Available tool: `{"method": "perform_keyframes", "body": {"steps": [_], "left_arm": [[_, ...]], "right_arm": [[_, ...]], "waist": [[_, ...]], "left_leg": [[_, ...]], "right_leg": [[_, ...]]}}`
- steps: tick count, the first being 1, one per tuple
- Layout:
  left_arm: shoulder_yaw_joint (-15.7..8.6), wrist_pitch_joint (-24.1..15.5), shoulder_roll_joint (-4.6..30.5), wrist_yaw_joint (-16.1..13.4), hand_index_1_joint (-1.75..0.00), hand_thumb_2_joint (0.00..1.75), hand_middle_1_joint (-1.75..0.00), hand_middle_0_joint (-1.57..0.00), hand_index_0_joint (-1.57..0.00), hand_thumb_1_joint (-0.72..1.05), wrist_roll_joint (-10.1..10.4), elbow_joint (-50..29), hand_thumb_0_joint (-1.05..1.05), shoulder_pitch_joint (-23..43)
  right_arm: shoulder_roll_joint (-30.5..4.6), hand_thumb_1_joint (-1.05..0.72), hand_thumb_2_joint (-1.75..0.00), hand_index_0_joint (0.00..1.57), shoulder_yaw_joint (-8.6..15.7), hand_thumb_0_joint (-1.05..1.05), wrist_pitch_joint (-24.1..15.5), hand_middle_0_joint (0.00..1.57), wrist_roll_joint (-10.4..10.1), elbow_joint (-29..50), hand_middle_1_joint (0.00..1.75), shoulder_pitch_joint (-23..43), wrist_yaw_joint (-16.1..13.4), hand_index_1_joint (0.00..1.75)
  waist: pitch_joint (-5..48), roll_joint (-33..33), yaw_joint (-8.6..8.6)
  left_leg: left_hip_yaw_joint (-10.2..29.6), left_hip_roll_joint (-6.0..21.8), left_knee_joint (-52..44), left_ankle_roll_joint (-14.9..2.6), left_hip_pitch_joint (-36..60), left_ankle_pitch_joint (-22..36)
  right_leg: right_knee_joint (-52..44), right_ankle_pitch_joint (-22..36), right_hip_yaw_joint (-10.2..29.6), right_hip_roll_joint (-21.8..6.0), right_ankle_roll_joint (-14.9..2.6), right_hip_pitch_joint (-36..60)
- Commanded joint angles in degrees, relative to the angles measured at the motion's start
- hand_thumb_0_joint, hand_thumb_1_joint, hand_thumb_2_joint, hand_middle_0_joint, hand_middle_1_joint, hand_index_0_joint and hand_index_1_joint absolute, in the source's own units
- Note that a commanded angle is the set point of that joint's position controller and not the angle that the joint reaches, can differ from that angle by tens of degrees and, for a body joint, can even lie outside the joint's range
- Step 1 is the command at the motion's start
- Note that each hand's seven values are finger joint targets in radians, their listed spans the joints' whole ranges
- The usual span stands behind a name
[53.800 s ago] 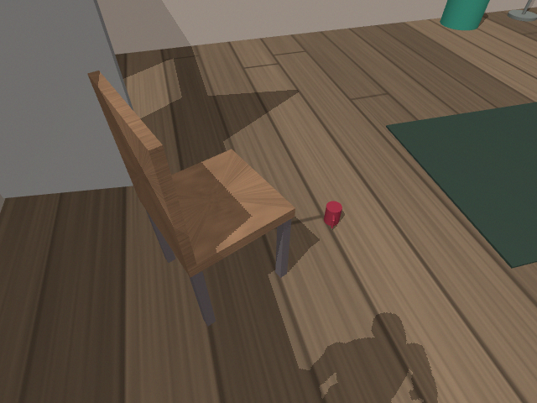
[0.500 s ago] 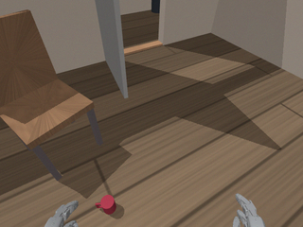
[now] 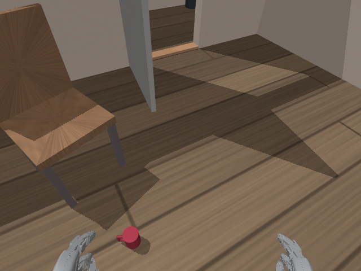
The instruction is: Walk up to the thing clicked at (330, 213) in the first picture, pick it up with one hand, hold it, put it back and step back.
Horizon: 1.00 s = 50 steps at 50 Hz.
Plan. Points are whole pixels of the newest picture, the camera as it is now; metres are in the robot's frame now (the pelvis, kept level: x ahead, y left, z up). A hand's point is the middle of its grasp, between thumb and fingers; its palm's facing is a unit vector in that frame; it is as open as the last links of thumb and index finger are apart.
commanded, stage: stand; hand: left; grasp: from above
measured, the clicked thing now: (128, 238) +0.44 +0.25 -0.67
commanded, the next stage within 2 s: none
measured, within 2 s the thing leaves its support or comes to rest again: neither
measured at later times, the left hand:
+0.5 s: hand out of the picture +0.05 +0.24 -0.11, palm faces +0.04 -0.95 -0.32, open 7.4 cm
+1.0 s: hand out of the picture +0.03 +0.23 -0.10, palm faces +0.02 -0.94 -0.33, open 7.4 cm
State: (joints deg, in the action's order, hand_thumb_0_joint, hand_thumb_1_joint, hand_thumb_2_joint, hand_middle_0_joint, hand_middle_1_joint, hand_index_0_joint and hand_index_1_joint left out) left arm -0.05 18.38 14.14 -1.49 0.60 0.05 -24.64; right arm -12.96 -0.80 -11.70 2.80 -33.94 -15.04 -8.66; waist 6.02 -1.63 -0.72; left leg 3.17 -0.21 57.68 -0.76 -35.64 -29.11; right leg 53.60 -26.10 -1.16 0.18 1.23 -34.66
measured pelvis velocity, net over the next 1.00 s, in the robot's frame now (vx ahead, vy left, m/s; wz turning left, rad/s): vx -0.02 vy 0.00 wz -0.01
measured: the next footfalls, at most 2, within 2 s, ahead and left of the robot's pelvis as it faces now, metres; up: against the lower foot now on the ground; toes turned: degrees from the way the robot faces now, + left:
none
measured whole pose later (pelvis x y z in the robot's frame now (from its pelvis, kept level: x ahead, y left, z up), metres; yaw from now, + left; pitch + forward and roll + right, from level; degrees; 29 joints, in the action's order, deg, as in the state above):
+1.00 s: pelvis -0.02 +0.00 +0.06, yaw -1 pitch -5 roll +0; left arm -1.4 0.2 16.8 -1.4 -1.4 64.2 -10.1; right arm -17.3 2.3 0.6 1.6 -63.8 -9.8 -1.0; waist -3.6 -0.6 0.8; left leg 1.4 -1.3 22.1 -0.6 -6.3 -11.1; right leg 22.2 -10.0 0.7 -1.5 1.4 -7.5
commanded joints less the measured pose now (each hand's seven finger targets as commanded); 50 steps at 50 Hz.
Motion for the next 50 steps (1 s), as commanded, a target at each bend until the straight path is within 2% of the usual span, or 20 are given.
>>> {"method": "perform_keyframes", "body": {"steps": [1,3,4,5,7,10,17,18,21,23,25,30,35,37,41,42,45,48,49,50], "left_arm": [[-5.3,-14.1,10.7,-1.5,-0.3,0.9,-0.3,-0.2,-0.2,0.9,-4.8,15.5,0.0,9.7],[-5.0,-15.5,10.8,-1.0,-0.3,0.9,-0.3,-0.2,-0.2,0.9,-3.9,20.0,0.0,11.0],[-5.1,-15.7,10.6,-1.0,-0.3,0.9,-0.3,-0.2,-0.2,0.9,-3.7,22.3,0.0,11.0],[-5.3,-15.9,10.5,-1.0,-0.3,0.9,-0.3,-0.2,-0.2,0.9,-3.3,24.7,0.0,11.3],[-5.1,-16.6,10.5,-1.1,-0.3,0.9,-0.3,-0.2,-0.2,0.9,-3.2,29.5,0.0,12.6],[-5.2,-17.8,10.6,-1.1,-0.3,0.9,-0.3,-0.2,-0.2,0.9,-3.2,35.0,0.0,14.2],[-4.8,-18.6,10.5,-1.2,-0.3,0.9,-0.3,-0.2,-0.2,0.9,-2.7,45.4,0.0,15.0],[-4.9,-18.7,11.0,-1.2,-0.3,0.9,-0.3,-0.2,-0.2,0.9,-2.6,47.0,0.0,14.2],[-4.8,-19.0,11.6,-1.2,-0.3,0.9,-0.3,-0.2,-0.2,0.9,-2.4,50.5,0.0,14.4],[-4.7,-19.3,11.8,-1.2,-0.3,0.9,-0.3,-0.2,-0.2,0.9,-2.5,52.2,0.0,14.6],[-4.4,-19.0,11.5,-1.2,-0.3,0.9,-0.3,-0.2,-0.2,0.9,-2.3,53.7,0.0,15.2],[-4.0,-18.9,11.6,-1.0,-0.3,0.9,-0.3,-0.2,-0.2,0.9,-2.4,57.2,0.0,14.4],[-3.8,-19.2,12.2,-1.0,-0.3,0.9,-0.3,-0.2,-0.2,0.9,-2.5,59.1,0.0,14.8],[-3.8,-19.5,12.4,-1.1,-0.3,0.9,-0.3,-0.2,-0.2,0.9,-2.4,59.6,0.0,15.2],[-3.8,-19.2,13.1,-1.0,-0.3,0.9,-0.3,-0.2,-0.2,0.9,-2.3,60.6,0.0,15.9],[-3.7,-19.2,13.0,-1.0,-0.3,0.9,-0.3,-0.2,-0.2,0.9,-2.3,60.8,0.0,15.4],[-3.8,-19.3,13.7,-0.9,-0.3,0.9,-0.3,-0.2,-0.2,0.9,-2.2,60.8,0.0,16.9],[-3.5,-19.2,13.6,-0.7,-0.3,0.9,-0.3,-0.2,-0.2,0.9,-2.3,61.3,0.0,16.3],[-3.6,-19.2,13.7,-0.6,-0.3,0.9,-0.3,-0.2,-0.2,0.9,-2.1,61.3,0.0,16.6],[-3.6,-19.3,13.8,-0.6,-0.3,0.9,-0.3,-0.2,-0.2,0.9,-2.0,61.4,0.0,16.8]], "right_arm": [[-13.8,-0.9,-0.9,0.2,4.8,0.0,5.3,0.2,4.1,-1.6,0.3,4.1,4.4,0.3],[-12.0,-0.9,-0.9,0.2,4.7,0.0,5.8,0.2,1.2,-3.7,0.3,4.9,6.1,0.3],[-11.9,-0.9,-0.9,0.2,4.8,0.0,6.1,0.2,0.7,-4.4,0.3,6.1,6.5,0.3],[-12.2,-0.9,-0.9,0.2,5.0,0.0,6.3,0.2,0.3,-4.8,0.3,6.7,6.8,0.3],[-11.8,-0.9,-0.9,0.2,5.5,0.0,7.0,0.2,0.1,-6.9,0.3,7.4,7.1,0.3],[-11.8,-0.9,-0.9,0.2,5.6,0.0,7.9,0.2,0.3,-9.9,0.3,6.5,7.1,0.3],[-13.0,-0.9,-0.9,0.2,5.6,0.0,9.4,0.2,0.1,-15.2,0.3,7.5,6.9,0.3],[-12.8,-0.9,-0.9,0.2,5.6,0.0,9.4,0.2,0.0,-16.1,0.3,7.7,6.8,0.3],[-12.9,-0.9,-0.9,0.2,5.5,0.0,9.7,0.2,-0.5,-18.6,0.3,6.0,6.6,0.3],[-13.2,-0.9,-0.9,0.2,5.5,0.0,9.8,0.2,-0.7,-19.8,0.3,6.5,6.6,0.3],[-13.5,-0.9,-0.9,0.2,5.5,0.0,10.0,0.2,-0.8,-20.9,0.3,6.6,6.5,0.3],[-13.8,-0.9,-0.9,0.2,5.4,0.0,10.4,0.2,-1.0,-23.1,0.3,6.9,6.7,0.3],[-13.9,-0.9,-0.9,0.2,5.3,0.0,10.4,0.2,-1.2,-24.5,0.3,7.2,6.9,0.3],[-13.7,-0.9,-0.9,0.2,5.2,0.0,10.3,0.2,-1.2,-24.9,0.3,7.2,7.0,0.3],[-13.7,-0.9,-0.9,0.2,4.9,0.0,10.7,0.2,-1.2,-25.9,0.3,6.9,7.1,0.3],[-14.2,-0.9,-0.9,0.2,5.0,0.0,10.8,0.2,-1.3,-25.9,0.3,7.5,7.2,0.3],[-14.0,-0.9,-0.9,0.2,4.8,0.0,10.9,0.2,-1.2,-26.2,0.3,7.0,7.2,0.3],[-14.6,-0.9,-0.9,0.2,4.8,0.0,10.8,0.2,-1.3,-26.4,0.3,7.7,7.3,0.3],[-14.8,-0.9,-0.9,0.2,4.7,0.0,10.8,0.2,-1.2,-26.6,0.3,7.2,7.3,0.3],[-14.8,-0.9,-0.9,0.2,4.7,0.0,10.7,0.2,-1.3,-26.7,0.3,7.4,7.3,0.3]], "waist": [[0.1,1.7,0.98],[1.5,-0.5,2.15],[0.9,1.3,2.94],[2.1,1.3,2.86],[0.9,2.6,2.86],[1.1,2.5,1.87],[-6.1,-0.9,1.96],[-5.9,0.4,2.15],[-6.6,1.4,1.45],[-6.7,1.6,1.48],[-7.9,0.7,1.35],[-10.4,-0.2,1.6],[-9.4,1.5,1.5],[-8.2,2.3,1.35],[-11.3,2.6,1.42],[-11.1,2.8,1.56],[-10.5,1.7,0.96],[-11.1,2.1,1.32],[-10.8,0.5,1.16],[-10.2,0.6,1.39]], "left_leg": [[3.3,2.5,-15.9,-3.17,9.2,24.1],[3.7,2.4,-18.9,-3.51,12.9,21.3],[3.3,2.4,-19.7,-3.18,13.8,21.0],[3.5,2.3,-19.7,-2.86,14.5,22.0],[3.5,2.0,-21.0,-2.77,14.5,18.8],[3.4,2.4,-22.3,-2.62,19.4,21.9],[6.3,4.1,-32.6,-2.29,18.4,14.9],[5.8,4.1,-32.8,-2.05,20.8,17.6],[5.3,4.0,-34.8,-1.61,22.7,18.3],[4.6,3.7,-34.8,-1.4,23.9,20.5],[5.4,4.4,-37.9,-1.26,24.7,16.5],[5.9,4.8,-41.3,-1.06,23.2,11.2],[5.0,4.5,-41.2,-0.76,25.8,15.1],[4.3,4.4,-40.4,-0.81,27.2,18.6],[4.5,4.4,-41.9,-0.69,25.3,13.8],[4.3,4.3,-41.4,-0.71,26.4,14.4],[4.2,4.6,-41.9,-0.76,25.9,13.6],[4.3,4.5,-41.9,-0.74,26.0,12.8],[4.5,5.0,-42.6,-0.82,25.2,11.5],[4.5,5.1,-42.6,-0.83,25.3,12.9]], "right_leg": [[-10.6,14.0,6.0,-2.9,-5.82,10.8],[-10.8,15.0,5.6,-4.1,-4.63,14.4],[-11.6,15.0,5.8,-4.1,-4.49,14.0],[-12.3,15.6,5.5,-4.1,-4.17,15.0],[-15.5,14.4,6.1,-4.7,-3.82,16.3],[-16.9,18.5,6.0,-5.0,-3.35,17.1],[-24.3,14.1,5.4,-4.5,-2.59,21.4],[-25.0,15.7,5.6,-4.7,-2.77,21.6],[-27.7,16.4,6.0,-5.3,-2.74,23.6],[-29.2,18.6,6.1,-5.8,-2.54,24.6],[-30.2,15.2,5.8,-5.2,-2.31,24.1],[-32.3,13.0,5.7,-5.1,-1.96,25.6],[-34.4,14.8,6.2,-5.7,-1.82,26.2],[-35.2,16.3,6.5,-6.3,-1.77,27.0],[-36.4,11.6,6.5,-5.9,-1.54,25.5],[-37.1,10.6,6.7,-6.0,-1.64,24.9],[-36.8,10.8,6.9,-6.0,-1.74,25.4],[-37.7,8.6,7.2,-6.1,-1.89,24.5],[-36.9,10.1,7.0,-5.9,-1.86,25.4],[-36.7,11.6,7.0,-6.2,-2.0,26.5]]}}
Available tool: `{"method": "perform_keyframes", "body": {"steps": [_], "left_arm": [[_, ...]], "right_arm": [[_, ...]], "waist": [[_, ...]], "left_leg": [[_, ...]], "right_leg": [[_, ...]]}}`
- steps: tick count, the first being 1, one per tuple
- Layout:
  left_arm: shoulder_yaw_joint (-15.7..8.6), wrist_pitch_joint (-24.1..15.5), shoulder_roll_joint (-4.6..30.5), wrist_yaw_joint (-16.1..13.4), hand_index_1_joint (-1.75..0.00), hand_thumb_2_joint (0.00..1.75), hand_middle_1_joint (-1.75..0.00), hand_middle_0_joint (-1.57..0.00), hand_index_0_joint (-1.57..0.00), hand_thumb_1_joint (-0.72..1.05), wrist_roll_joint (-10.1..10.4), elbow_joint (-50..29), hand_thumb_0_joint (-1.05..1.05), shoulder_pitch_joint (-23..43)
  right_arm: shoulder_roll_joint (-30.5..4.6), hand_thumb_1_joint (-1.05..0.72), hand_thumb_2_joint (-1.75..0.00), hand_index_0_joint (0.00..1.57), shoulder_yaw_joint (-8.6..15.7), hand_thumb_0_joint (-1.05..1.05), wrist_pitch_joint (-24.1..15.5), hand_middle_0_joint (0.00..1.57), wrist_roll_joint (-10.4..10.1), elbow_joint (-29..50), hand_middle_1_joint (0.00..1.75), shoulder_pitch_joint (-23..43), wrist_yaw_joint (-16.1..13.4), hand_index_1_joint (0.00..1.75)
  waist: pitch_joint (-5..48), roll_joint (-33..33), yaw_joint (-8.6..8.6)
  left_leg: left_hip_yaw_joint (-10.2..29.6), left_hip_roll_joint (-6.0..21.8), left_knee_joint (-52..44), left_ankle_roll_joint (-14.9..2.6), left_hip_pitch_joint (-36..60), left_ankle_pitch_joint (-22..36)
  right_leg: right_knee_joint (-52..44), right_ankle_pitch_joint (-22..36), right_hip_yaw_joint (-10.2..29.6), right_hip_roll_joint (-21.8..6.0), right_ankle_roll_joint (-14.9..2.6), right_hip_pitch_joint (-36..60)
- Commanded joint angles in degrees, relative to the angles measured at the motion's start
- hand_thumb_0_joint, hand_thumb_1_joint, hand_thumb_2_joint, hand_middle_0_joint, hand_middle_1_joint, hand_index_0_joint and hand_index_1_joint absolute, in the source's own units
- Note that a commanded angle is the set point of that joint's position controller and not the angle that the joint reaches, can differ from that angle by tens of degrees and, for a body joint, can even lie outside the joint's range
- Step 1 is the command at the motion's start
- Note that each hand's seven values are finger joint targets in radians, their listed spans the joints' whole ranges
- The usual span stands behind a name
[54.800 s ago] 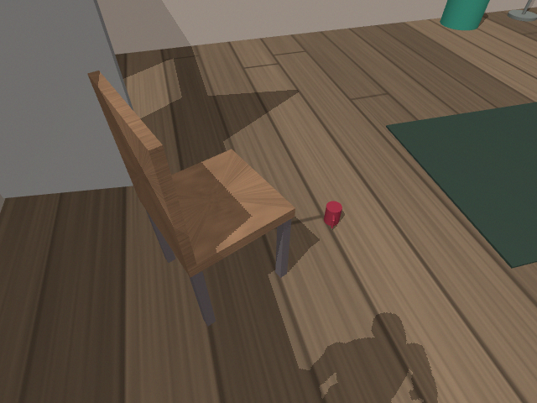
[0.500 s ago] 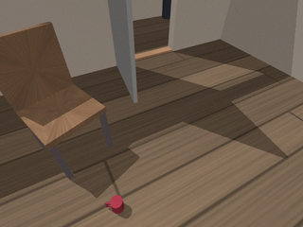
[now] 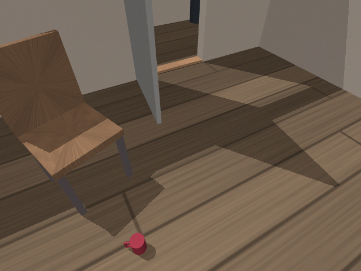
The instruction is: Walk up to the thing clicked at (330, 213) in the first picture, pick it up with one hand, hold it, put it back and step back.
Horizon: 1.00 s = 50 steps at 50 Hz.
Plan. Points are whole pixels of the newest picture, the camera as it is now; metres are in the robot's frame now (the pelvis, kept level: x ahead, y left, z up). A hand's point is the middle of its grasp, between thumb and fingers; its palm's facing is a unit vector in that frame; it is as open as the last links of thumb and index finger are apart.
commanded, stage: stand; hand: left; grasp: from above
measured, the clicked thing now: (135, 244) +0.45 +0.26 -0.73
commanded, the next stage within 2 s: step back in 1.48 s
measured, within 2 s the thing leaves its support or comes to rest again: neither
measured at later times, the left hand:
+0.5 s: hand out of the picture +0.08 +0.23 -0.16, palm faces +0.00 -0.94 -0.33, open 7.4 cm
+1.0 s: hand out of the picture +0.11 +0.23 -0.15, palm faces +0.00 -0.94 -0.34, open 7.4 cm
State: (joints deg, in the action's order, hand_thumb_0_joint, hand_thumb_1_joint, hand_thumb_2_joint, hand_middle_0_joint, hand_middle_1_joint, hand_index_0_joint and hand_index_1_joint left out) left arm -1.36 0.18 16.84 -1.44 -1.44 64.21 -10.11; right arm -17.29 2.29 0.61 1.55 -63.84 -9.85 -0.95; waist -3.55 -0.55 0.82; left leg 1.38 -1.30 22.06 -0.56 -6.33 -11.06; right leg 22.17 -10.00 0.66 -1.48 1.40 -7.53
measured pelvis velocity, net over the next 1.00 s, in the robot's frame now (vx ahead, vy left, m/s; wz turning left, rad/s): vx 0.02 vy -0.01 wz -0.02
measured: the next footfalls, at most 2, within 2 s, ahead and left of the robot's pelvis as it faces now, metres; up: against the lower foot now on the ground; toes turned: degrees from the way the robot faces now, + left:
left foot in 1.78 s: -0.01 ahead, +0.11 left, +0.00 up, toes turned -3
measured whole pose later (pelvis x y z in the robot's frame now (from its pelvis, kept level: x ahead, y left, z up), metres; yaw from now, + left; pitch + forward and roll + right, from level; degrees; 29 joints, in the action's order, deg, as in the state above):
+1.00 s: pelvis +0.02 -0.01 +0.00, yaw -1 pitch -3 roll +0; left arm -1.0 -0.3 18.1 -0.5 -0.5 65.1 -5.7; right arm -18.9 1.1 -0.2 1.0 -65.5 -6.5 -0.8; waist -3.0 -0.6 0.3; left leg 0.8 0.0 17.9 0.4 -3.8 -10.9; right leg 19.1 -10.0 1.2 -0.3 0.4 -5.9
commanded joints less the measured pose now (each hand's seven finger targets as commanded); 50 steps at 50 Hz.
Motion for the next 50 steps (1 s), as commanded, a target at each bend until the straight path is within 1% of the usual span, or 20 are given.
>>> {"method": "perform_keyframes", "body": {"steps": [1,4,5,6,8,14,15,18,22,23,24,27,29,31,35,37,38,40,45,50], "left_arm": [[-2.3,-1.1,11.0,-0.6,-0.3,0.9,-0.3,-0.2,-0.2,0.9,0.1,-2.6,0.0,2.3],[-2.1,-1.3,11.0,-0.5,-0.3,0.9,-0.3,-0.2,-0.2,0.9,0.1,-2.2,0.0,2.2],[-2.2,-1.3,11.3,-0.5,-0.3,0.9,-0.3,-0.2,-0.2,0.9,0.2,-2.4,0.0,3.5],[-2.1,-1.4,11.2,-0.5,-0.3,0.9,-0.3,-0.2,-0.2,0.9,0.2,-2.3,0.0,3.3],[-2.0,-1.3,11.2,-0.5,-0.3,0.9,-0.3,-0.2,-0.2,0.9,0.3,-2.1,0.0,3.5],[-1.9,-1.2,11.2,-0.3,-0.3,0.9,-0.3,-0.2,-0.2,0.9,0.4,-1.5,0.0,4.0],[-1.9,-1.1,11.1,-0.3,-0.3,0.9,-0.3,-0.2,-0.2,0.9,0.4,-1.4,0.0,4.0],[-2.0,-1.3,11.9,-0.2,-0.3,0.9,-0.3,-0.2,-0.2,0.9,0.4,-1.6,0.0,4.2],[-1.9,-1.5,11.8,-0.2,-0.3,0.9,-0.3,-0.2,-0.2,0.9,0.5,-1.7,0.0,4.7],[-1.9,-1.5,11.7,-0.2,-0.3,0.9,-0.3,-0.2,-0.2,0.9,0.6,-1.6,0.0,4.8],[-1.9,-1.7,11.7,-0.3,-0.3,0.9,-0.3,-0.2,-0.2,0.9,0.5,-1.6,0.0,4.6],[-1.9,-1.5,12.2,-0.2,-0.3,0.9,-0.3,-0.2,-0.2,0.9,0.5,-1.6,0.0,5.6],[-1.9,-1.5,12.0,-0.2,-0.3,0.9,-0.3,-0.2,-0.2,0.9,0.6,-1.6,0.0,5.2],[-2.0,-1.6,12.3,-0.2,-0.3,0.9,-0.3,-0.2,-0.2,0.9,0.7,-1.6,0.0,5.8],[-2.0,-1.8,12.1,-0.2,-0.3,0.9,-0.3,-0.2,-0.2,0.9,0.7,-1.8,0.0,5.8],[-2.1,-1.7,12.8,-0.2,-0.3,0.9,-0.3,-0.2,-0.2,0.9,0.7,-2.1,0.0,6.6],[-2.1,-1.7,12.5,-0.2,-0.3,0.9,-0.3,-0.2,-0.2,0.9,0.6,-2.1,0.0,6.7],[-1.9,-1.6,12.3,-0.1,-0.3,0.9,-0.3,-0.2,-0.2,0.9,0.6,-2.0,0.0,6.3],[-2.0,-1.5,12.8,0.0,-0.3,0.9,-0.3,-0.2,-0.2,0.9,0.8,-1.9,0.0,6.6],[-1.9,-1.6,12.9,0.2,-0.3,0.9,-0.3,-0.2,-0.2,0.9,0.7,-2.2,0.0,6.5]], "right_arm": [[-10.3,-0.9,-0.9,0.2,1.4,0.0,-1.6,0.2,-0.1,3.0,0.3,2.1,-0.4,0.3],[-10.7,-0.9,-0.9,0.2,1.3,0.0,-2.1,0.2,-0.3,3.2,0.3,3.2,-0.5,0.3],[-10.5,-0.9,-0.9,0.2,1.1,0.0,-2.1,0.2,-0.2,2.9,0.3,2.6,-0.5,0.3],[-10.7,-0.9,-0.9,0.2,1.1,0.0,-2.1,0.2,-0.2,2.6,0.3,2.7,-0.5,0.3],[-11.1,-0.9,-0.9,0.2,1.1,0.0,-2.1,0.2,-0.3,2.4,0.3,2.5,-0.5,0.3],[-11.3,-0.9,-0.9,0.2,0.8,0.0,-2.1,0.2,-0.4,1.8,0.3,2.8,-0.6,0.3],[-11.3,-0.9,-0.9,0.2,0.8,0.0,-2.0,0.2,-0.3,1.6,0.3,2.7,-0.6,0.3],[-11.5,-0.9,-0.9,0.2,0.8,0.0,-1.9,0.2,-0.4,1.8,0.3,3.3,-0.4,0.3],[-11.8,-0.9,-0.9,0.2,0.8,0.0,-2.2,0.2,-0.4,1.8,0.3,3.9,-0.5,0.3],[-11.8,-0.9,-0.9,0.2,0.7,0.0,-2.1,0.2,-0.5,1.6,0.3,3.8,-0.4,0.3],[-12.0,-0.9,-0.9,0.2,0.9,0.0,-2.2,0.2,-0.4,1.9,0.3,4.2,-0.4,0.3],[-11.9,-0.9,-0.9,0.2,0.7,0.0,-2.0,0.2,-0.5,1.5,0.3,3.9,-0.5,0.3],[-12.2,-0.9,-0.9,0.2,0.8,0.0,-2.1,0.2,-0.6,1.4,0.3,4.4,-0.4,0.3],[-11.6,-0.9,-0.9,0.2,0.6,0.0,-2.1,0.2,-0.6,1.4,0.3,4.4,-0.5,0.3],[-12.5,-0.9,-0.9,0.2,0.7,0.0,-2.2,0.2,-0.7,1.5,0.3,4.8,-0.5,0.3],[-12.4,-0.9,-0.9,0.2,0.7,0.0,-2.1,0.2,-0.6,1.6,0.3,4.8,-0.5,0.3],[-12.6,-0.9,-0.9,0.2,0.6,0.0,-2.1,0.2,-0.6,1.6,0.3,4.7,-0.5,0.3],[-12.7,-0.9,-0.9,0.2,0.7,0.0,-2.2,0.2,-0.6,1.6,0.3,5.5,-0.5,0.3],[-12.7,-0.9,-0.9,0.2,0.6,0.0,-2.1,0.2,-0.5,1.3,0.3,5.1,-0.4,0.3],[-13.1,-0.9,-0.9,0.2,0.8,0.0,-2.4,0.2,-0.6,1.5,0.3,5.5,-0.2,0.3]], "waist": [[-0.2,-0.9,-0.19],[1.4,0.5,0.03],[1.4,0.2,-0.47],[1.4,0.6,-0.17],[1.7,0.5,-0.53],[1.7,1.3,-0.48],[0.8,1.1,-0.54],[0.9,1.9,-0.41],[3.3,0.9,-0.54],[2.6,0.9,-0.57],[4.2,1.0,-0.5],[2.8,0.9,-0.87],[3.8,0.0,-0.6],[3.9,1.1,-0.73],[5.3,0.5,-0.63],[5.0,1.1,-1.0],[4.2,0.2,-0.97],[4.3,0.4,-0.68],[2.5,0.5,-0.76],[3.6,0.1,-0.6]], "left_leg": [[6.4,6.3,-7.2,-1.08,-4.0,-4.8],[6.0,6.4,-6.6,-0.81,-1.5,0.9],[5.7,6.4,-6.6,-0.89,-1.9,1.2],[5.6,6.5,-6.4,-0.91,-1.3,1.9],[5.3,6.7,-6.2,-0.95,-0.5,3.0],[5.1,7.1,-6.4,-0.8,0.2,4.5],[5.0,6.9,-6.7,-0.72,-0.5,2.4],[4.9,6.8,-6.6,-0.65,-0.1,2.9],[4.7,7.3,-6.2,-0.58,1.0,7.5],[4.7,7.1,-6.2,-0.6,0.1,6.3],[4.6,7.5,-5.6,-0.74,2.0,9.6],[4.3,7.3,-6.2,-0.54,1.1,6.4],[4.5,7.7,-6.1,-0.43,2.0,9.4],[4.3,7.7,-6.3,-0.38,2.0,9.4],[4.0,7.9,-5.4,-0.47,3.1,12.9],[3.9,7.9,-5.8,-0.35,3.0,12.1],[4.0,7.9,-6.1,-0.33,1.8,10.7],[4.1,8.1,-6.0,-0.28,2.9,11.2],[4.0,7.9,-7.4,-0.33,1.2,6.1],[4.1,8.2,-7.4,-0.23,1.9,7.5]], "right_leg": [[-5.0,-3.2,5.1,-4.5,-2.15,0.0],[-5.0,0.2,5.0,-4.7,-2.27,0.3],[-4.9,0.9,5.1,-4.7,-2.2,0.6],[-5.1,1.3,5.0,-4.8,-2.19,0.4],[-5.3,2.0,5.2,-5.0,-2.24,0.4],[-5.5,2.3,5.1,-4.9,-2.29,0.6],[-5.9,1.7,5.0,-4.6,-2.2,-0.2],[-6.5,0.5,5.3,-4.8,-2.23,-0.3],[-5.6,6.3,5.1,-5.1,-2.37,1.7],[-6.1,5.3,5.1,-4.9,-2.03,1.7],[-5.4,8.8,4.9,-5.4,-2.24,2.2],[-6.3,6.1,5.4,-5.1,-2.11,1.2],[-5.4,8.7,4.8,-5.1,-2.29,1.9],[-5.3,8.9,5.0,-5.1,-2.3,2.2],[-5.0,13.6,5.0,-5.5,-2.19,3.4],[-5.0,12.5,4.9,-5.4,-2.25,2.8],[-5.4,11.2,4.8,-5.2,-2.04,2.8],[-5.5,10.9,4.8,-5.3,-2.31,2.4],[-6.3,6.0,5.2,-4.9,-2.28,1.4],[-5.8,6.6,5.1,-5.0,-2.65,1.7]]}}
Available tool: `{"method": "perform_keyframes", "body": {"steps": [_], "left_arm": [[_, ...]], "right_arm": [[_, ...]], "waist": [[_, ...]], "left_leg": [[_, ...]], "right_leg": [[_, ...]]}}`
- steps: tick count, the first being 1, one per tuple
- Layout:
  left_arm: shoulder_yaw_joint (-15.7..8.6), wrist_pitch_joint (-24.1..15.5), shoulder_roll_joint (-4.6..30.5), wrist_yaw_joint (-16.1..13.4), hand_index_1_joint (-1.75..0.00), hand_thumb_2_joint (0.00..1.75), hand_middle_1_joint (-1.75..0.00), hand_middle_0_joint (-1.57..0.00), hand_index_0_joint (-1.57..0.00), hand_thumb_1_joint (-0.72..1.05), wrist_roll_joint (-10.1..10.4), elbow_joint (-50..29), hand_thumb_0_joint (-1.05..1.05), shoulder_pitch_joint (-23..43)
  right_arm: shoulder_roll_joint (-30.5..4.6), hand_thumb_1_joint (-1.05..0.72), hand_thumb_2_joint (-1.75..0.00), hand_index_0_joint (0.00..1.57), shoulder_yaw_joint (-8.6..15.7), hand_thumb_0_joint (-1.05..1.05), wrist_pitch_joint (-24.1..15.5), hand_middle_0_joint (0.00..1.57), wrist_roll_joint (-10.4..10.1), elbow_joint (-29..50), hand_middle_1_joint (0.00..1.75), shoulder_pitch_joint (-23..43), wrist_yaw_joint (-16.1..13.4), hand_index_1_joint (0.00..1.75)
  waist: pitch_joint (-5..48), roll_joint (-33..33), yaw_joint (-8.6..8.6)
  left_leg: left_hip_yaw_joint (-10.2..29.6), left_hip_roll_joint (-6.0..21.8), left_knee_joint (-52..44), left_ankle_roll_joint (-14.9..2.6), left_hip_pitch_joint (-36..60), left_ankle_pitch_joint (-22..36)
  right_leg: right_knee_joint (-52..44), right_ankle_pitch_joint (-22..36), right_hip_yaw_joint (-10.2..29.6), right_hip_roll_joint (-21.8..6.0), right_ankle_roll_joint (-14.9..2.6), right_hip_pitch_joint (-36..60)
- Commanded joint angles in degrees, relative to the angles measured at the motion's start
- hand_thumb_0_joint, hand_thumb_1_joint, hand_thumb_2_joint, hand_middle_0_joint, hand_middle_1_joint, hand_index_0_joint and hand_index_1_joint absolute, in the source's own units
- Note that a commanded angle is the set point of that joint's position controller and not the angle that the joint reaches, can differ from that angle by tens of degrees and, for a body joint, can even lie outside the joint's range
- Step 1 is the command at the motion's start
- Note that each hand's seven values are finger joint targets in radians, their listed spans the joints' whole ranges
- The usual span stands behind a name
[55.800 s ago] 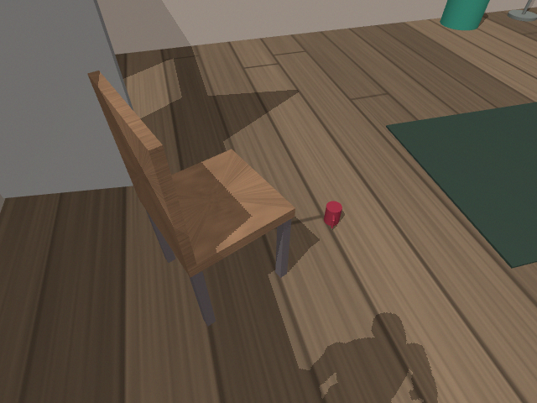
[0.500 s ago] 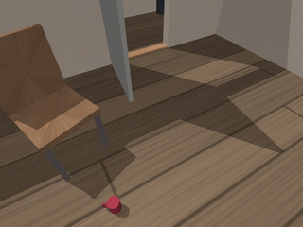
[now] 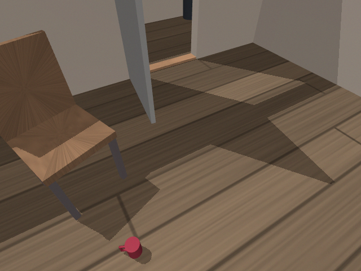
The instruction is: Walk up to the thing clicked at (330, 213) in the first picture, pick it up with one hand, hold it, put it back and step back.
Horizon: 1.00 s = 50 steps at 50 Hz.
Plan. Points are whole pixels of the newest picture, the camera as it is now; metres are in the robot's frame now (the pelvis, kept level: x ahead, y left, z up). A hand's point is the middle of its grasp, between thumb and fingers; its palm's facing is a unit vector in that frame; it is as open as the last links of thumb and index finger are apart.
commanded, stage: stand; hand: left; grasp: from above
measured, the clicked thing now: (130, 247) +0.42 +0.28 -0.73
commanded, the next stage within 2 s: step back in 0.48 s
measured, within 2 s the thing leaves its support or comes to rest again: neither
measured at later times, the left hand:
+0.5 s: hand out of the picture +0.07 +0.24 -0.16, palm faces +0.00 -0.94 -0.34, open 7.4 cm
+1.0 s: hand out of the picture +0.06 +0.30 -0.18, palm faces -0.09 -0.94 -0.34, open 7.4 cm
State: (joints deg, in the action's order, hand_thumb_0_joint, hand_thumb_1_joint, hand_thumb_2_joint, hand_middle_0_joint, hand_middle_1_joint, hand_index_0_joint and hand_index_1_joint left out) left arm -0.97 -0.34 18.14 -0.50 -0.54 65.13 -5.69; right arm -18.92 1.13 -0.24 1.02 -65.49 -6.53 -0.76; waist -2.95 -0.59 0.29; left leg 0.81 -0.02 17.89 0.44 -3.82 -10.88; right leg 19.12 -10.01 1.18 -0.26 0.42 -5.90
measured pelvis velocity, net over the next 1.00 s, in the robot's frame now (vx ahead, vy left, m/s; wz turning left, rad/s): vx -0.08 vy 0.06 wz -0.05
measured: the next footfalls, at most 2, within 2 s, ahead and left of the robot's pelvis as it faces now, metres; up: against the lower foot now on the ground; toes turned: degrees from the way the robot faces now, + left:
left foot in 0.78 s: -0.04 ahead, +0.12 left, +0.00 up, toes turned -2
right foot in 1.20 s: -0.10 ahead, -0.06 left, +0.01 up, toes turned -1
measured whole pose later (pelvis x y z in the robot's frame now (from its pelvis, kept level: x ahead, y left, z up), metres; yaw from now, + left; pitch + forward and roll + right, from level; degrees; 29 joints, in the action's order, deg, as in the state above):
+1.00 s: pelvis -0.08 +0.06 -0.01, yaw -3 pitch -1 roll -1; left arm -2.7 3.7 22.3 -1.3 -0.5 50.4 -3.8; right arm -19.9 3.2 1.8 1.5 -54.4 -8.9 -1.8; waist -10.9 3.0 -1.1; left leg -1.9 -2.7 30.5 -4.3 -13.3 -15.9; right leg 60.7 -25.6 9.3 6.8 -0.5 -25.9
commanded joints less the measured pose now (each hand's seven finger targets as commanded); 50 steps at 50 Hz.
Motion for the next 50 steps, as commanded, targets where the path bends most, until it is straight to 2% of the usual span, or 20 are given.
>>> {"method": "perform_keyframes", "body": {"steps": [1,5,12,23,24,28,31,33,35,36,37,38,39,40,41,42,43,46,49,50], "left_arm": [[-2.4,-1.1,11.8,-0.8,-0.3,0.9,-0.3,-0.2,-0.2,0.9,-0.2,-3.1,0.0,2.4],[-2.3,-1.4,12.1,-0.8,-0.3,0.9,-0.3,-0.2,-0.2,0.9,-0.2,-3.2,0.0,2.1],[-2.1,-1.2,12.4,-0.6,-0.3,0.9,-0.3,-0.2,-0.2,0.9,-0.3,-3.3,0.0,1.7],[-1.8,-1.5,12.9,-0.6,-0.3,0.9,-0.3,-0.2,-0.2,0.9,0.0,-3.7,0.0,1.6],[-4.2,-0.8,17.2,-0.8,-0.3,0.9,-0.3,-0.2,-0.2,0.9,0.9,-5.3,0.0,0.7],[-4.8,-0.3,17.6,-1.1,-0.3,0.9,-0.3,-0.2,-0.2,0.9,0.9,-8.3,0.0,0.1],[-5.5,0.2,19.4,-1.3,-0.3,0.9,-0.3,-0.2,-0.2,0.9,0.0,-11.9,0.0,3.2],[-5.6,0.5,19.3,-1.3,-0.3,0.9,-0.3,-0.2,-0.2,0.9,-0.7,-13.9,0.0,4.3],[-5.3,0.9,18.4,-1.2,-0.3,0.9,-0.3,-0.2,-0.2,0.9,-1.1,-15.7,0.0,6.9],[-4.9,1.3,17.7,-1.2,-0.3,0.9,-0.3,-0.2,-0.2,0.9,-0.9,-16.1,0.0,6.7],[-4.6,1.7,16.9,-1.2,-0.3,0.9,-0.3,-0.2,-0.2,0.9,-0.6,-16.4,0.0,6.6],[-4.2,2.1,15.0,-1.1,-0.3,0.9,-0.3,-0.2,-0.2,0.9,-0.1,-17.5,0.0,6.5],[-3.9,2.3,13.3,-1.4,-0.3,0.9,-0.3,-0.2,-0.2,0.9,0.1,-18.3,0.0,6.7],[-4.1,3.0,13.0,-1.7,-0.3,0.9,-0.3,-0.2,-0.2,0.9,-0.1,-17.5,0.0,4.2],[-3.8,3.1,12.5,-1.9,-0.3,0.9,-0.3,-0.2,-0.2,0.9,-0.1,-17.9,0.0,1.3],[-3.8,3.2,12.8,-2.2,-0.3,0.9,-0.3,-0.2,-0.2,0.9,-0.3,-17.6,0.0,1.6],[-4.4,3.3,13.8,-2.3,-0.3,0.9,-0.3,-0.2,-0.2,0.9,-0.4,-17.3,0.0,2.5],[-4.7,3.6,14.0,-1.7,-0.3,0.9,-0.3,-0.2,-0.2,0.9,0.2,-17.4,0.0,-0.8],[-5.1,3.2,13.8,-1.4,-0.3,0.9,-0.3,-0.2,-0.2,0.9,-0.4,-18.2,0.0,-1.5],[-5.2,3.1,13.5,-1.4,-0.3,0.9,-0.3,-0.2,-0.2,0.9,-0.4,-18.8,0.0,-1.0]], "right_arm": [[-11.3,-0.9,-0.9,0.2,1.9,0.0,-1.4,0.2,-0.1,3.2,0.3,2.2,-0.4,0.3],[-11.3,-0.9,-0.9,0.2,2.0,0.0,-1.4,0.2,-0.2,3.6,0.3,2.3,-0.3,0.3],[-11.2,-0.9,-0.9,0.2,1.7,0.0,-1.1,0.2,-0.1,3.0,0.3,1.6,-0.1,0.3],[-11.7,-0.9,-0.9,0.2,1.7,0.0,-1.4,0.2,-0.2,3.1,0.3,1.1,-0.1,0.3],[-14.6,-0.9,-0.9,0.2,2.7,0.0,-0.3,0.2,-0.4,4.4,0.3,3.8,0.0,0.3],[-13.3,-0.9,-0.9,0.2,3.0,0.0,0.8,0.2,-1.1,6.5,0.3,1.2,0.1,0.3],[-12.8,-0.9,-0.9,0.2,3.6,0.0,1.8,0.2,-0.8,7.6,0.3,-1.8,0.4,0.3],[-12.8,-0.9,-0.9,0.2,4.2,0.0,2.3,0.2,-0.5,8.7,0.3,-3.5,0.5,0.3],[-12.8,-0.9,-0.9,0.2,4.4,0.0,2.3,0.2,-0.7,9.3,0.3,-5.4,0.8,0.3],[-13.0,-0.9,-0.9,0.2,4.6,0.0,1.9,0.2,-0.7,9.6,0.3,-5.5,0.8,0.3],[-13.6,-0.9,-0.9,0.2,4.8,0.0,1.5,0.2,-0.3,10.1,0.3,-5.2,0.5,0.3],[-16.5,-0.9,-0.9,0.2,5.5,0.0,1.2,0.2,0.5,10.9,0.3,-4.5,0.3,0.3],[-19.7,-0.9,-0.9,0.2,6.3,0.0,0.8,0.2,1.0,11.1,0.3,-4.9,0.1,0.3],[-18.9,-0.9,-0.9,0.2,6.1,0.0,0.6,0.2,1.6,11.3,0.3,-4.9,-0.2,0.3],[-19.2,-0.9,-0.9,0.2,6.1,0.0,0.5,0.2,1.3,12.4,0.3,-4.2,-0.4,0.3],[-20.0,-0.9,-0.9,0.2,6.6,0.0,0.7,0.2,1.3,13.5,0.3,-3.3,-0.7,0.3],[-18.8,-0.9,-0.9,0.2,6.4,0.0,0.6,0.2,0.9,14.2,0.3,-1.5,-1.1,0.3],[-15.4,-0.9,-0.9,0.2,5.3,0.0,0.3,0.2,0.8,15.7,0.3,1.0,-2.0,0.3],[-14.8,-0.9,-0.9,0.2,5.5,0.0,0.2,0.2,0.1,16.1,0.3,-2.1,-2.3,0.3],[-14.7,-0.9,-0.9,0.2,5.6,0.0,0.3,0.2,0.0,16.1,0.3,-2.9,-2.4,0.3]], "waist": [[2.5,0.4,-0.21],[4.9,1.2,-0.53],[0.6,1.3,-0.22],[3.4,1.2,-0.57],[-3.3,1.7,0.0],[2.7,4.7,-0.78],[6.5,10.3,-1.52],[6.9,11.8,-1.52],[7.4,12.5,-2.82],[7.5,10.9,-2.74],[7.0,6.7,-3.0],[6.7,-2.1,-2.93],[5.0,-10.4,-2.88],[5.6,-7.0,-1.56],[6.0,-7.0,-1.23],[6.4,-9.4,-2.25],[5.3,-8.5,-1.97],[4.5,-7.3,0.63],[5.1,-5.2,-0.78],[5.2,-5.5,-1.63]], "left_leg": [[4.9,6.8,-3.4,-1.28,-1.1,7.1],[4.3,6.9,-2.3,-1.43,1.2,9.8],[4.7,6.5,-3.7,-1.38,-2.3,1.8],[4.6,7.0,-3.0,-1.37,-0.6,8.0],[4.8,6.0,3.1,-2.14,-5.0,13.5],[1.8,2.5,13.3,-2.1,-4.9,9.5],[-0.4,-2.1,24.1,-1.28,-7.3,-8.9],[1.4,-2.3,30.1,-2.18,-8.7,-19.0],[2.0,-1.4,26.1,-2.78,-7.6,-15.6],[1.4,-1.0,20.4,-2.7,-7.0,-8.6],[2.8,1.4,12.6,-2.88,-7.1,4.6],[11.0,8.2,6.2,-4.88,-6.2,16.8],[19.5,14.4,2.6,-6.27,-0.5,30.7],[18.7,16.0,5.0,-8.01,1.4,37.1],[17.1,17.3,7.2,-8.89,2.9,46.0],[19.7,18.3,5.0,-8.03,0.8,41.7],[18.2,17.0,4.8,-8.3,-1.0,38.0],[10.4,11.1,8.2,-4.84,2.8,37.7],[9.6,10.7,8.7,-3.76,6.3,36.1],[10.3,11.5,9.1,-5.19,7.5,35.2]], "right_leg": [[-2.8,6.0,4.4,-6.0,-1.53,0.0],[-2.3,10.4,4.8,-6.6,-1.62,0.7],[-4.3,0.8,5.2,-6.0,-1.39,-1.9],[-2.8,8.5,5.0,-6.4,-1.68,0.3],[0.9,17.4,6.7,-5.8,-1.97,-6.0],[1.2,21.1,9.9,-9.6,-6.77,-5.8],[0.3,21.4,16.2,-16.7,-12.96,-6.5],[2.4,21.4,16.0,-18.4,-14.93,-8.8],[5.6,21.2,13.0,-16.3,-12.86,-9.4],[8.7,20.7,10.8,-13.9,-10.79,-8.9],[12.6,16.7,8.2,-10.1,-8.04,-9.0],[20.3,8.8,5.4,-3.3,-4.45,-12.1],[28.7,-9.2,3.2,4.9,-2.53,-21.0],[34.9,-22.7,7.1,6.2,-2.44,-22.9],[38.3,-24.7,8.0,6.4,-2.27,-24.4],[41.3,-24.6,10.1,6.9,-2.21,-24.3],[43.7,-22.8,11.3,6.3,-2.26,-23.0],[44.6,-15.2,10.6,6.0,-1.86,-25.0],[40.1,-14.2,8.9,5.8,-0.42,-23.9],[36.8,-14.8,8.5,5.1,0.04,-23.6]]}}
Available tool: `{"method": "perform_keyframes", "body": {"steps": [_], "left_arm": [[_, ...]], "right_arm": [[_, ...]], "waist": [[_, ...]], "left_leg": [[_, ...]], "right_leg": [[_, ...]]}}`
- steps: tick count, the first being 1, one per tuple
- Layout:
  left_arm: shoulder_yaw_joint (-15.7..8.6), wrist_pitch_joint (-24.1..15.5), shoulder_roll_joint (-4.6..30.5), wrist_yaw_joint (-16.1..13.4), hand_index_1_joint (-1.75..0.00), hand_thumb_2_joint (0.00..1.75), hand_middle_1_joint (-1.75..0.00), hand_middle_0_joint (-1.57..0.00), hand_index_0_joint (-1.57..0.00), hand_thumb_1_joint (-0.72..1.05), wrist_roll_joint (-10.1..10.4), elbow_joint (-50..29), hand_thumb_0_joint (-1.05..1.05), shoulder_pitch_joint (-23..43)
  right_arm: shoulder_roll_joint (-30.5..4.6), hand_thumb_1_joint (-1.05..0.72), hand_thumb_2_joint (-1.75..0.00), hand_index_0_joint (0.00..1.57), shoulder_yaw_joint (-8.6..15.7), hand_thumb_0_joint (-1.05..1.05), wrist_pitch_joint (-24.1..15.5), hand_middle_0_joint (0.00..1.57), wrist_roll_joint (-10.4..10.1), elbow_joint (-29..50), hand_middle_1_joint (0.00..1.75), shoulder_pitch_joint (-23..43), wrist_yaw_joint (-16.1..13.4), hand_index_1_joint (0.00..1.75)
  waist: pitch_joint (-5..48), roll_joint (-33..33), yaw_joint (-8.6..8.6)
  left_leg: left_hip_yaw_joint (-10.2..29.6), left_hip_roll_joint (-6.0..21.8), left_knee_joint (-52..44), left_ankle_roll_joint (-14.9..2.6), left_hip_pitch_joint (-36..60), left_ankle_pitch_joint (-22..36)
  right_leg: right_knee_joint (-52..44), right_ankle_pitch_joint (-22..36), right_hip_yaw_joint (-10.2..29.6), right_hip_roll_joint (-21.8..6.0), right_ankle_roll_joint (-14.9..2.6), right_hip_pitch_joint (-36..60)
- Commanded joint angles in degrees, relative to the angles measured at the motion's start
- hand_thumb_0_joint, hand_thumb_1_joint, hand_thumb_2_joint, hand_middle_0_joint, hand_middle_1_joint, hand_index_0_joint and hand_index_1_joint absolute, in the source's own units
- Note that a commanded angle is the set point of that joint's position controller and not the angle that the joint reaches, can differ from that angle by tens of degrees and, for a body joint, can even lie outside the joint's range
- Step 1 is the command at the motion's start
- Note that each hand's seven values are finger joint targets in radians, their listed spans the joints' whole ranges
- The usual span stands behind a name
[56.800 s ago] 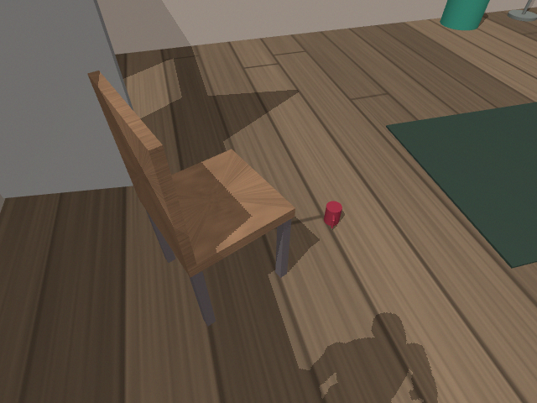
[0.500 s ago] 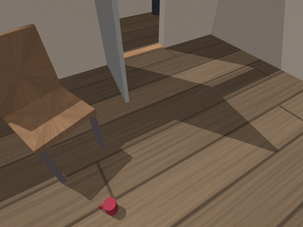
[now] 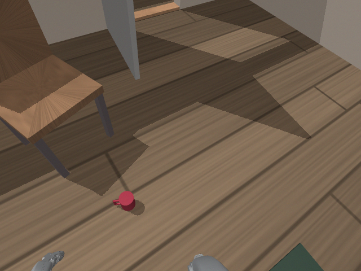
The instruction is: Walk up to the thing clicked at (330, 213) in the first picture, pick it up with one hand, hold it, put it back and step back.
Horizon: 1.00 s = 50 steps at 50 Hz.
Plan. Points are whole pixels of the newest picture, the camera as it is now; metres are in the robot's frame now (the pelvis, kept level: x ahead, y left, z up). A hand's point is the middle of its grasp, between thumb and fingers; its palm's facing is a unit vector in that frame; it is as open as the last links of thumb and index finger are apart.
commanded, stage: step back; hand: left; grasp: from above
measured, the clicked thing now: (124, 201) +0.50 +0.24 -0.72
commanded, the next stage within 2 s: none
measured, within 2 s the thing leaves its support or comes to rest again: neither
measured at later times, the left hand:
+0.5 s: hand out of the picture +0.01 +0.24 -0.12, palm faces +0.00 -0.92 -0.39, open 7.4 cm
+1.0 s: hand out of the picture -0.11 +0.29 -0.16, palm faces -0.06 -0.93 -0.35, open 7.4 cm
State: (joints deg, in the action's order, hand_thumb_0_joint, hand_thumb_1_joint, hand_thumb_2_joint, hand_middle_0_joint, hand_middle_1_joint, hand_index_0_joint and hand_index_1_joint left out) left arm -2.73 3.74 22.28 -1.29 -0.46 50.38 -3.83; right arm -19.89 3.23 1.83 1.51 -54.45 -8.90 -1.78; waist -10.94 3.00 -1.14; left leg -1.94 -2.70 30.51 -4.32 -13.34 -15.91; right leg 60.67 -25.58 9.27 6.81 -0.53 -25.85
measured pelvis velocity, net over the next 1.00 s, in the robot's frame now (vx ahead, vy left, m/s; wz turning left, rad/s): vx -0.20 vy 0.03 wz -0.06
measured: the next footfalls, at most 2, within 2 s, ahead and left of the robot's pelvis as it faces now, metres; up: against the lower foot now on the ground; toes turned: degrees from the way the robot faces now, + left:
right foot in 0.20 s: -0.02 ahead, -0.12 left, +0.01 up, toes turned +2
left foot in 0.64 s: -0.14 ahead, +0.12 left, +0.01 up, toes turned -1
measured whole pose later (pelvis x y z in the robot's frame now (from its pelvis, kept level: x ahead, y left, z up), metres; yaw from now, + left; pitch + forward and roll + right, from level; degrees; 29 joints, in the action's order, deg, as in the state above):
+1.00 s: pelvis -0.20 +0.03 +0.01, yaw -4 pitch -1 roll -1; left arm -5.2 5.0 23.0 -0.4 -1.5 46.3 -11.8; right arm -19.6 2.6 -0.4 1.3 -46.0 -9.2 -2.3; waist -10.4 3.7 1.4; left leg -2.8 0.0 33.5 -2.6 -15.9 -11.5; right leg 53.4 -27.1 8.4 3.9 1.3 -20.0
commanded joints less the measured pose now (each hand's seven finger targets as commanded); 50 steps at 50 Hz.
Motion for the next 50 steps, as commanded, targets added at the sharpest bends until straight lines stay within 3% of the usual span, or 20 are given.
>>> {"method": "perform_keyframes", "body": {"steps": [1,9,11,12,14,15,17,19,25,28,31,32,33,34,35,36,38,41,46,50], "left_arm": [[-3.6,-1.1,9.7,-0.5,-0.3,0.9,-0.3,-0.2,-0.2,0.9,-0.5,-4.7,0.0,-1.7],[-4.4,-1.3,9.4,0.2,-0.3,0.9,-0.3,-0.2,-0.2,0.9,-1.2,-3.7,0.0,-7.7],[-4.6,-1.8,9.0,0.4,-0.3,0.9,-0.3,-0.2,-0.2,0.9,-1.5,-2.7,0.0,-10.7],[-4.9,-2.2,10.7,0.4,-0.3,0.9,-0.3,-0.2,-0.2,0.9,-1.6,-3.2,0.0,-9.5],[-6.0,-2.2,15.4,0.7,-0.3,0.9,-0.3,-0.2,-0.2,0.9,-1.5,-6.0,0.0,-5.6],[-6.1,-2.6,16.1,0.4,-0.3,0.9,-0.3,-0.2,-0.2,0.9,-1.7,-7.6,0.0,-3.2],[-5.7,-2.9,13.3,0.2,-0.3,0.9,-0.3,-0.2,-0.2,0.9,-1.5,-9.4,0.0,-1.5],[-5.3,-3.1,11.4,-0.2,-0.3,0.9,-0.3,-0.2,-0.2,0.9,-1.6,-9.6,0.0,0.0],[-5.3,-2.4,9.6,-0.3,-0.3,0.9,-0.3,-0.2,-0.2,0.9,-1.8,-10.3,0.0,-6.6],[-5.4,-1.6,11.1,-0.1,-0.3,0.9,-0.3,-0.2,-0.2,0.9,-1.9,-11.0,0.0,-6.6],[-4.9,-0.4,11.4,0.6,-0.3,0.9,-0.3,-0.2,-0.2,0.9,-0.9,-11.6,0.0,-5.7],[-4.6,-0.2,10.3,0.9,-0.3,0.9,-0.3,-0.2,-0.2,0.9,-0.7,-12.0,0.0,-6.1],[-4.2,-0.4,8.4,1.0,-0.3,0.9,-0.3,-0.2,-0.2,0.9,-0.7,-12.2,0.0,-6.2],[-5.8,-0.5,11.0,0.3,-0.3,0.9,-0.3,-0.2,-0.2,0.9,-1.2,-12.5,0.0,-0.4],[-6.1,-0.5,11.9,0.2,-0.3,0.9,-0.3,-0.2,-0.2,0.9,-1.5,-12.1,0.0,0.3],[-5.9,-0.5,10.7,0.4,-0.3,0.9,-0.3,-0.2,-0.2,0.9,-1.2,-11.7,0.0,-1.1],[-5.3,-0.4,8.6,0.5,-0.3,0.9,-0.3,-0.2,-0.2,0.9,-0.2,-10.0,0.0,-5.9],[-5.2,-0.1,7.8,0.5,-0.3,0.9,-0.3,-0.2,-0.2,0.9,-0.4,-8.9,0.0,-8.4],[-5.0,-0.6,8.5,0.2,-0.3,0.9,-0.3,-0.2,-0.2,0.9,-1.2,-9.9,0.0,-6.9],[-5.1,-0.8,8.7,0.5,-0.3,0.9,-0.3,-0.2,-0.2,0.9,-1.6,-9.8,0.0,-7.6]], "right_arm": [[-14.1,-0.9,-0.9,0.2,3.6,0.0,-1.8,0.2,-0.5,5.2,0.3,-1.6,-1.3,0.3],[-16.7,-0.9,-0.9,0.2,4.3,0.0,-1.6,0.2,-0.1,7.5,0.3,2.7,-0.4,0.3],[-16.1,-0.9,-0.9,0.2,4.0,0.0,-1.4,0.2,-0.6,7.7,0.3,4.3,-0.2,0.3],[-15.5,-0.9,-0.9,0.2,4.0,0.0,-1.4,0.2,-1.2,7.8,0.3,4.5,0.0,0.3],[-12.4,-0.9,-0.9,0.2,3.2,0.0,-0.9,0.2,-1.6,7.7,0.3,5.3,0.0,0.3],[-12.7,-0.9,-0.9,0.2,3.2,0.0,-0.4,0.2,-1.3,7.2,0.3,3.7,-0.2,0.3],[-14.0,-0.9,-0.9,0.2,3.0,0.0,0.4,0.2,-1.5,5.5,0.3,-0.3,0.2,0.3],[-13.1,-0.9,-0.9,0.2,2.4,0.0,0.1,0.2,-1.5,4.6,0.3,-2.2,0.1,0.3],[-12.1,-0.9,-0.9,0.2,1.2,0.0,-1.0,0.2,-1.0,6.9,0.3,-3.7,-0.7,0.3],[-12.0,-0.9,-0.9,0.2,1.5,0.0,-1.5,0.2,-0.6,7.2,0.3,-5.3,-0.5,0.3],[-12.4,-0.9,-0.9,0.2,2.5,0.0,-2.0,0.2,0.6,5.8,0.3,-8.0,-0.5,0.3],[-14.9,-0.9,-0.9,0.2,3.4,0.0,-2.1,0.2,1.1,6.3,0.3,-7.8,-0.5,0.3],[-19.9,-0.9,-0.9,0.2,4.5,0.0,-2.1,0.2,1.9,6.9,0.3,-6.0,-0.4,0.3],[-24.1,-0.9,-0.9,0.2,5.3,0.0,-2.0,0.2,1.2,8.1,0.3,-3.6,0.1,0.3],[-22.6,-0.9,-0.9,0.2,5.1,0.0,-2.5,0.2,1.0,8.7,0.3,-1.5,-0.2,0.3],[-20.3,-0.9,-0.9,0.2,4.1,0.0,-2.8,0.2,1.3,9.1,0.3,-1.0,-0.2,0.3],[-15.6,-0.9,-0.9,0.2,2.7,0.0,-3.1,0.2,1.1,9.4,0.3,0.1,-0.7,0.3],[-15.0,-0.9,-0.9,0.2,3.0,0.0,-3.4,0.2,-0.2,8.7,0.3,-4.0,-1.2,0.3],[-15.4,-0.9,-0.9,0.2,4.2,0.0,-3.0,0.2,-0.3,10.3,0.3,-5.9,-1.7,0.3],[-16.4,-0.9,-0.9,0.2,5.0,0.0,-3.1,0.2,-0.3,11.1,0.3,-6.1,-1.7,0.3]], "waist": [[12.4,-8.2,-0.89],[14.1,-9.5,1.06],[15.0,-6.8,2.81],[15.5,-0.1,2.5],[8.8,13.4,3.06],[7.5,13.3,3.01],[4.3,5.2,1.23],[3.3,2.6,0.61],[14.8,5.8,3.62],[17.0,8.5,3.25],[16.1,5.7,1.34],[15.5,0.3,1.33],[13.3,-11.5,1.93],[8.9,-17.4,-1.86],[5.8,-14.4,-0.91],[5.6,-11.8,0.36],[5.6,-8.5,3.6],[8.8,-11.5,2.02],[12.2,-11.3,-0.89],[15.2,-10.3,-1.07]], "left_leg": [[13.0,14.1,-3.8,-0.2,15.7,39.1],[18.1,19.8,-6.0,-6.5,6.2,20.8],[15.7,18.0,-3.0,-4.96,3.1,17.3],[11.4,13.5,1.6,-2.75,-0.1,14.6],[3.5,-1.9,19.2,4.07,-6.4,-10.5],[7.3,-3.3,30.2,4.51,-7.1,-20.2],[12.3,-3.7,35.9,3.71,-7.9,-15.7],[12.4,-4.9,35.1,4.02,-9.3,-11.5],[8.0,-1.6,20.8,6.39,-13.6,-15.3],[5.1,1.3,4.5,5.33,-7.7,-10.7],[3.5,1.9,-11.3,4.14,1.6,8.2],[11.6,8.2,-11.8,2.0,4.5,4.9],[25.4,19.1,-13.8,-2.09,6.5,8.6],[30.2,26.7,-15.6,-10.24,-6.5,8.9],[29.7,27.4,-15.1,-12.14,-10.0,12.6],[24.0,24.1,-12.5,-10.64,-6.8,21.1],[13.3,15.2,-6.3,-2.67,2.6,38.7],[12.2,13.3,-4.5,1.73,12.1,44.8],[13.9,17.1,-3.5,-6.34,16.9,39.1],[15.8,19.2,-2.1,-7.07,15.7,37.0]], "right_leg": [[-6.4,0.1,-0.1,-2.1,1.22,-2.5],[-21.2,1.3,-4.8,-5.8,-0.83,9.9],[-30.6,8.9,-5.0,-5.9,-2.18,15.2],[-29.7,17.7,1.4,-8.2,-4.22,15.0],[-43.3,20.0,22.0,-23.1,-14.6,7.3],[-45.4,19.9,26.1,-28.0,-17.92,4.3],[-47.2,13.2,19.2,-24.2,-13.32,1.2],[-44.8,19.0,10.3,-17.8,-7.89,2.8],[-36.9,35.0,6.0,-18.7,-11.66,27.0],[-33.6,33.7,4.8,-17.7,-9.55,27.4],[-28.8,26.5,1.8,-14.5,-5.03,18.7],[-27.1,18.7,0.4,-12.0,-2.96,11.4],[-18.4,2.8,-4.2,-5.2,-0.91,-0.6],[-6.4,-9.7,-3.8,-2.0,0.55,2.2],[2.4,-8.9,0.5,-2.5,0.49,3.2],[4.3,-7.0,1.4,-1.7,0.13,1.9],[6.2,-2.3,3.2,-0.1,-1.33,-5.2],[5.1,2.2,1.9,0.3,-0.15,-6.3],[-6.3,-2.2,-0.1,-2.5,2.22,-4.5],[-12.4,-1.9,-2.3,-4.9,0.98,-0.7]]}}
